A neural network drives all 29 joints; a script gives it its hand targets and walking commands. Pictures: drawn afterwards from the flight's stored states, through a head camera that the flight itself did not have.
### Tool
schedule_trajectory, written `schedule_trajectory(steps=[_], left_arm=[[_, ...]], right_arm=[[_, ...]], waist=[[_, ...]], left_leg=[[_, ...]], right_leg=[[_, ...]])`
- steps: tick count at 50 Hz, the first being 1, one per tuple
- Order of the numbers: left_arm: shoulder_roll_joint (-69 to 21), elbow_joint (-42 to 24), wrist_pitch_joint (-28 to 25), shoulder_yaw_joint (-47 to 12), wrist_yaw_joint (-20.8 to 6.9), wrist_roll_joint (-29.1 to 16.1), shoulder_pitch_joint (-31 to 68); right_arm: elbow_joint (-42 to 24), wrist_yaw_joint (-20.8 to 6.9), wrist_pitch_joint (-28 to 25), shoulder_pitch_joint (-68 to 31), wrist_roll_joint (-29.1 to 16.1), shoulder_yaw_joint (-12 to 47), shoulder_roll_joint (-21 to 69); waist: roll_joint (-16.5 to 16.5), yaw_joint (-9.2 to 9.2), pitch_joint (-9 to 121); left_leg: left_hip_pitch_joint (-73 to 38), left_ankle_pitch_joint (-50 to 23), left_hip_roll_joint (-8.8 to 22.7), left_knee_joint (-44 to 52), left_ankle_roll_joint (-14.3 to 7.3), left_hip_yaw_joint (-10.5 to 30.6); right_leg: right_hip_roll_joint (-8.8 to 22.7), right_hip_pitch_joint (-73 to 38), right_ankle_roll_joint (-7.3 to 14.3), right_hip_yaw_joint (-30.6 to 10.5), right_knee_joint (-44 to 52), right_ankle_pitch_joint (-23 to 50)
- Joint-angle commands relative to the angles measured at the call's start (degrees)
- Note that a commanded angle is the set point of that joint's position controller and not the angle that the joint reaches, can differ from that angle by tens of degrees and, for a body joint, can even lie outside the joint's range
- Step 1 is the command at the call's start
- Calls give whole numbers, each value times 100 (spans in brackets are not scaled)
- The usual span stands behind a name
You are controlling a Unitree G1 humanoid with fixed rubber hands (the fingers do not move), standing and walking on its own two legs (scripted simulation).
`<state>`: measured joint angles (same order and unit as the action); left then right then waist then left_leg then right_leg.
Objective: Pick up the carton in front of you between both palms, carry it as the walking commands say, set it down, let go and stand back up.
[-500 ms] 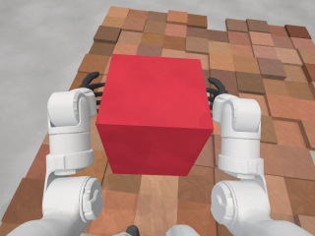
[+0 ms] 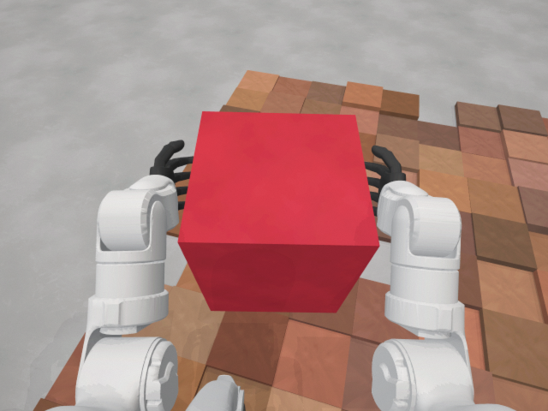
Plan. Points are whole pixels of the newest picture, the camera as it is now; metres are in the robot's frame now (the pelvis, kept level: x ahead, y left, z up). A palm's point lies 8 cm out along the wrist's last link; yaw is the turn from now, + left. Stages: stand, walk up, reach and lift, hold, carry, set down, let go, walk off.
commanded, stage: carry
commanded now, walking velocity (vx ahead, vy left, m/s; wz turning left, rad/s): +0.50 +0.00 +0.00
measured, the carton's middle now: (276, 222) +0.37 +0.03 +0.06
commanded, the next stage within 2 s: none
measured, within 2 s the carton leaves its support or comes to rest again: neither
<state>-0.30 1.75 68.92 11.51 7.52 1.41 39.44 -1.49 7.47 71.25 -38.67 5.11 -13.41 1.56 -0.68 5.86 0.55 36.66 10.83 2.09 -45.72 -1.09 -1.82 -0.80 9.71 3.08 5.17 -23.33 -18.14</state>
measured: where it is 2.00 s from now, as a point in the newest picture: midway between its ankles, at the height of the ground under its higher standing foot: (256, 167)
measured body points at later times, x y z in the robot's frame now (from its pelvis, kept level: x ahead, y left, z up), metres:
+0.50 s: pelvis +0.33 +0.07 -0.01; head +0.38 +0.09 +0.43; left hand +0.73 +0.20 +0.09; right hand +0.70 -0.10 +0.09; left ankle +0.24 +0.12 -0.75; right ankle +0.48 -0.04 -0.71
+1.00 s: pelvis +0.73 +0.11 -0.03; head +0.74 +0.12 +0.42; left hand +1.11 +0.29 +0.16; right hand +1.12 -0.01 +0.16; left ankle +0.85 +0.19 -0.76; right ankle +0.54 +0.00 -0.73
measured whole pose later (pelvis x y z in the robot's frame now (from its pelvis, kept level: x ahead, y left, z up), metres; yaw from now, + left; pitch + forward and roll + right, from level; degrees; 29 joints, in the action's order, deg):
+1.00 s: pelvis +0.73 +0.11 -0.03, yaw +0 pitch +4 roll +0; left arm 2.5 5.3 74.3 13.1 8.4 -0.1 50.2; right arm 0.2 7.8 76.4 -47.6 4.7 -16.2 -0.2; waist 0.5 4.0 3.4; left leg 28.2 -0.3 -1.0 -26.0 -3.4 -6.6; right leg 1.4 3.7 2.0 5.2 -35.8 -26.9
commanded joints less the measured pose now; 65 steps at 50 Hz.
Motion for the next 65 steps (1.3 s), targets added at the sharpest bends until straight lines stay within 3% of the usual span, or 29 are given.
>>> schedule_trajectory(steps=[1,5,6,7,8,9,10,12,14,18,25,28,29,30,31,32,33,35,39,45,47,49,50,51,52,54,57,60,65], left_arm=[[-5804,-664,150,-3815,-1537,-2828,4422],[-5476,-271,435,-3439,-1426,-2668,4520],[-5435,-171,511,-3363,-1399,-2646,4593],[-5398,-95,572,-3301,-1375,-2617,4721],[-5493,-156,655,-3216,-1345,-2614,5039],[-5531,-153,763,-3200,-1326,-2635,5129],[-5528,-42,806,-3120,-1299,-2628,5238],[-5628,76,835,-2860,-1200,-2472,5163],[-5751,7,877,-2708,-1104,-2245,5209],[-6056,417,725,-2606,-1035,-1734,4624],[-6478,377,156,-3067,-1140,-1576,4311],[-6495,-163,33,-3427,-1229,-1862,4464],[-6528,-287,-16,-3553,-1286,-2006,4438],[-6485,-199,-64,-3600,-1329,-2055,4109],[-6341,-243,-104,-3668,-1354,-2090,4064],[-6445,-180,-60,-3741,-1393,-2273,3877],[-6439,-350,-82,-3804,-1416,-2383,3971],[-6405,-823,-23,-3969,-1451,-2643,4425],[-6128,-1249,117,-4035,-1459,-3014,4890],[-5616,-613,431,-3589,-1463,-2803,4714],[-5526,-284,537,-3440,-1443,-2706,4772],[-5459,66,649,-3283,-1414,-2618,4912],[-5398,224,720,-3140,-1397,-2569,5038],[-5513,238,822,-2995,-1351,-2549,5356],[-5475,272,878,-2984,-1313,-2533,5360],[-5736,174,874,-2852,-1248,-2466,5578],[-5925,258,879,-2625,-1104,-2099,5195],[-6128,658,703,-2525,-1070,-1676,4511],[-6366,634,251,-2741,-1146,-1410,4228]], right_arm=[[-329,-965,-50,-4051,-2084,3613,5179],[-112,-982,316,-4405,-2182,3346,4816],[7,-1000,399,-4490,-2214,3256,4766],[114,-1026,477,-4527,-2265,3150,4720],[181,-1040,492,-4829,-2236,3037,4640],[440,-1062,522,-4661,-2278,2922,4725],[453,-1087,581,-4641,-2390,2862,4828],[231,-1169,635,-5106,-2661,2956,5202],[57,-1254,622,-5594,-2875,2994,5653],[289,-1460,494,-5477,-2979,3073,6321],[318,-1615,-110,-5185,-2956,3547,6732],[-96,-1508,-324,-4960,-2849,3866,6637],[-265,-1457,-363,-4877,-2789,3967,6575],[-397,-1423,-331,-4977,-2795,4035,6399],[-367,-1387,-298,-4797,-2742,4083,6432],[-279,-1303,-287,-4466,-2537,3916,6092],[-352,-1248,-256,-4377,-2466,3855,5943],[-350,-1150,-238,-4165,-2325,3769,5794],[-452,-968,-140,-4019,-2076,3523,5404],[-263,-880,262,-4273,-1858,3296,4792],[-78,-939,414,-4520,-1944,3231,4723],[249,-1001,540,-4653,-2054,3059,4643],[412,-1030,602,-4795,-2098,2923,4539],[627,-1025,593,-5019,-2057,2805,4454],[735,-1058,620,-4767,-2233,2784,4709],[303,-1156,631,-5405,-2581,2922,5289],[153,-1274,597,-5804,-2884,3016,5957],[447,-1444,455,-5502,-2942,3048,6425],[401,-1656,-3,-5510,-3043,3443,6889]], waist=[[776,19,2160],[943,-55,1829],[951,-304,2011],[664,-641,2399],[-527,-757,3076],[-1813,-960,3554],[-1391,-964,3313],[-321,-1090,2993],[-529,-951,3007],[-558,-916,2753],[-579,-903,2229],[-822,-284,2773],[-308,30,2979],[617,182,2858],[1661,-99,3214],[1314,-75,3527],[1189,0,3439],[273,-138,3030],[547,-52,2901],[897,70,2368],[1016,-163,2375],[512,-606,2622],[-305,-717,2928],[-1900,-952,3693],[-1523,-1008,3642],[-269,-990,3001],[-500,-904,2972],[-650,-960,3030],[-328,-1085,2464]], left_leg=[[235,-850,-95,867,-35,-244],[-707,-1341,-223,1910,-313,-421],[-1406,-1434,-271,2035,-361,-518],[-2805,-963,-376,2046,-318,-691],[-4769,-1098,377,1598,-746,243],[-5917,-1558,1445,1688,-1126,2146],[-6102,-1659,1444,1724,-1114,2339],[-5584,-888,1398,2193,-1058,2393],[-5017,-699,1315,2286,-1016,2083],[-4774,-361,1113,2610,-987,1481],[-4661,-2278,772,2852,-656,541],[-4185,-4770,853,1484,-441,128],[-3648,-4870,596,330,-336,-110],[-2518,-2864,-35,-804,-178,-270],[-386,1294,-762,-2229,118,-33],[25,1557,-552,-3001,-2,433],[244,1521,-505,-2888,-81,402],[395,1252,-216,-1875,-117,343],[179,1147,-229,-292,-10,-2],[-790,-1421,-445,1882,-56,-548],[-1709,-1877,-390,2217,-237,-598],[-3324,-2230,-244,2424,-202,-563],[-4564,-3272,594,1750,-259,278],[-6311,-2859,1845,1527,-1510,2596],[-6062,-1576,1761,1857,-1527,3005],[-5113,-1977,1329,2098,-1038,2171],[-4675,-2163,1214,2307,-968,1744],[-5127,-2919,1146,2050,-988,1417],[-5212,-3026,952,2058,-993,1152]], right_leg=[[1156,-2061,651,-980,141,3468],[1093,-1732,367,-660,-224,3823],[1044,-1593,227,-508,-689,4167],[878,-957,22,-201,-1653,3786],[624,630,-231,-186,-2983,2511],[-9,2096,-423,-283,-4324,-837],[-71,2869,-425,-561,-4849,-1523],[137,3396,-334,-567,-4737,-1045],[327,3170,-263,-651,-4416,-598],[251,3239,-347,-302,-3306,-586],[36,2122,-203,353,-973,1415],[-39,79,58,459,-527,1228],[-113,-938,89,610,-29,1606],[163,-1854,224,-10,358,2197],[1848,-3469,1325,-2554,-72,3798],[2109,-3599,1576,-2890,-17,3712],[2030,-3453,1537,-2812,-80,4217],[1817,-3082,1107,-2255,87,3931],[1615,-2661,1009,-1667,77,4289],[861,-1765,534,-455,-99,4153],[866,-1347,346,-233,-538,4176],[549,-573,-18,145,-1914,3220],[372,603,-166,26,-2937,1193],[-257,2607,-333,-286,-4736,-1203],[-192,3197,-220,-664,-5336,-1483],[120,3125,-170,-720,-4724,-688],[256,2968,-236,-561,-3985,-284],[231,3609,-182,-350,-4122,42],[213,4493,-38,-103,-3970,366]])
